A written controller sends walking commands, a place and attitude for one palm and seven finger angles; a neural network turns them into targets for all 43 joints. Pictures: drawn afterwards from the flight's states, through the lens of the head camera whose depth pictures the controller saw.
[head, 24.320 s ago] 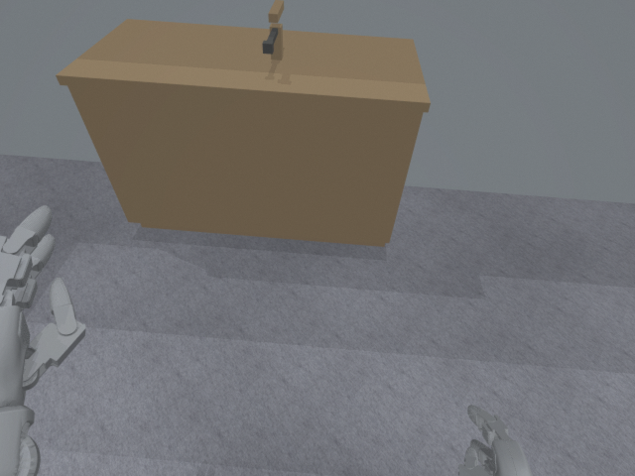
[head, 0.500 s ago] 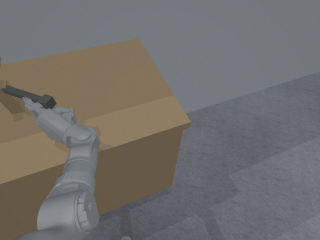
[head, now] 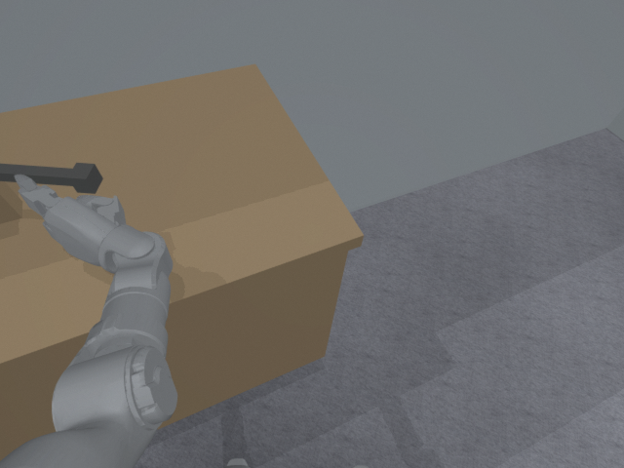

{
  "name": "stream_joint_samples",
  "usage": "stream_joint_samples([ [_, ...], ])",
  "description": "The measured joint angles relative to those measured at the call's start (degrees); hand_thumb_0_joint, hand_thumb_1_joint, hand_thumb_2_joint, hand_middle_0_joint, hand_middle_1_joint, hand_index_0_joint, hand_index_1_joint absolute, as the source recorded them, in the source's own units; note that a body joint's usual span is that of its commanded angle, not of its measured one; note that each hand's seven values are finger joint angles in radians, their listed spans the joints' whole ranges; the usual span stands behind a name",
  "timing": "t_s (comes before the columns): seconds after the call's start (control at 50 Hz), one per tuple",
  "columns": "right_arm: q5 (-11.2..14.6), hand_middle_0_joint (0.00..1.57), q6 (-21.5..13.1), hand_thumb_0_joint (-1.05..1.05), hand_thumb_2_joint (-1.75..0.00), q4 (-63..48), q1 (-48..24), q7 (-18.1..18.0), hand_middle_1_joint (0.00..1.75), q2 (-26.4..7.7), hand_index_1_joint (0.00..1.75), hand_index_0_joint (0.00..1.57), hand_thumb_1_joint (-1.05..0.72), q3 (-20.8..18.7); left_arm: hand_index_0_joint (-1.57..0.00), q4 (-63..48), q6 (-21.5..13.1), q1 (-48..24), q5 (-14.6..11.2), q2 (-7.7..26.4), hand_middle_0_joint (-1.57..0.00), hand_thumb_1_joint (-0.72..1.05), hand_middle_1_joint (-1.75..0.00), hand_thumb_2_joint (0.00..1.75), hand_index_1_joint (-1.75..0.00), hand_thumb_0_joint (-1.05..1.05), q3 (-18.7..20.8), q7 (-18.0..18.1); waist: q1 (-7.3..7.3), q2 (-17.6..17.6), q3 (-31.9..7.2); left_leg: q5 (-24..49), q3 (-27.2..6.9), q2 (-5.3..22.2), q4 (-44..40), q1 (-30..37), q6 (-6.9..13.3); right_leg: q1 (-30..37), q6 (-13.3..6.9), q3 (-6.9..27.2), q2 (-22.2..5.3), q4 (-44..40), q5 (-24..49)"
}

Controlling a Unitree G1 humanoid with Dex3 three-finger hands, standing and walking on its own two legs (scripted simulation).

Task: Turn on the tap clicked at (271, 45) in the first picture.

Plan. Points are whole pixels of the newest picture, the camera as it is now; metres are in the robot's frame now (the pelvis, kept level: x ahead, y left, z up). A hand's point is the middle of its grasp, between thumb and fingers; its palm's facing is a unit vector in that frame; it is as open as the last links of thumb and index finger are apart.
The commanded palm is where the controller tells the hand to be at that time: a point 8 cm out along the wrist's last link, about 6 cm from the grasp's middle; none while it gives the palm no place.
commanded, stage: lift the hand up off the lever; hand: left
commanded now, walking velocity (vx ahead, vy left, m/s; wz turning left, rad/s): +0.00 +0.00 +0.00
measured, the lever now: (85, 178) +0.48 +0.28 +0.09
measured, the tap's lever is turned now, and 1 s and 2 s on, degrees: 63 67 67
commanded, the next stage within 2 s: none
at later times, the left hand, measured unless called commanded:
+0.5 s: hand (115, 192) +0.46 +0.24 +0.08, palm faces +0.84 -0.53 -0.10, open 7.8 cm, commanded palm +0.40 +0.25 +0.09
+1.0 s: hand (101, 192) +0.44 +0.24 +0.11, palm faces +0.84 -0.53 -0.08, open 7.8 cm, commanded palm +0.38 +0.25 +0.11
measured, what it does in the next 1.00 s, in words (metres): stands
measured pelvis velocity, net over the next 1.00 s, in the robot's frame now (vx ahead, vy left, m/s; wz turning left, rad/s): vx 0.01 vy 0.00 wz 0.01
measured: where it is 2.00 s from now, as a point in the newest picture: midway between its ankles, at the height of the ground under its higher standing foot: outside the picture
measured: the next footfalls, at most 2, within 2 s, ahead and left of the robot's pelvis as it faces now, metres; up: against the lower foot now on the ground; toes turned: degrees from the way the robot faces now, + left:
none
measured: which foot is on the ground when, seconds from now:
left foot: down 0.00-1.00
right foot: down 0.00-1.00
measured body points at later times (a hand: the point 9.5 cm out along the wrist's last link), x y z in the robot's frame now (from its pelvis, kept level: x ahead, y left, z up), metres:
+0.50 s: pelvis +0.01 +0.01 +0.01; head +0.06 +0.02 +0.46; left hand +0.41 +0.27 +0.09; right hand +0.04 -0.24 -0.12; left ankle +0.01 +0.14 -0.69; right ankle -0.03 -0.09 -0.69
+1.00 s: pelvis +0.01 +0.00 +0.02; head +0.04 +0.01 +0.47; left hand +0.39 +0.27 +0.12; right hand +0.08 -0.25 -0.11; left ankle +0.01 +0.14 -0.69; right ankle -0.03 -0.09 -0.69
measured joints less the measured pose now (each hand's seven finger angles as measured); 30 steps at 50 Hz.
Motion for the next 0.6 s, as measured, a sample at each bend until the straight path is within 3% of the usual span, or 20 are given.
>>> stream_joint_samples([
  [0.34, -0.1, 0.2, 0.1, 0.01, -0.9, 0.6, 0.8, 1.1, 0.3, 0.6, 0.3, 0.2, -0.91, 0.3, -0.13, -2.1, 1.9, 0.5, -0.8, -1.7, -0.16, 0.9, -0.15, 0.9, -0.14, 0.02, -0.9, 0.5, 0.12, 0.3, 0.2, 0.1, 0.6, -0.3, -1.6, 2.2, 0.7, 2.5, 0.7, 0.5, -0.2, -2.4, 0.7],
  [0.6, 0.4, 0.2, 0.4, 0.01, -0.9, -0.2, 0.1, 0.9, 0.3, 0.4, 0.3, 0.2, -0.91, 0.1, -0.15, -5.3, 4.4, 2.3, -1.4, -2.9, -0.16, 0.9, -0.15, 0.9, -0.15, 0.02, -2.4, -0.1, 1.07, 0.4, 0.3, 0.7, 0.7, -0.4, -4.0, 5.5, 0.7, 5.7, 0.8, 0.6, -0.3, -4.8, 1.3],
])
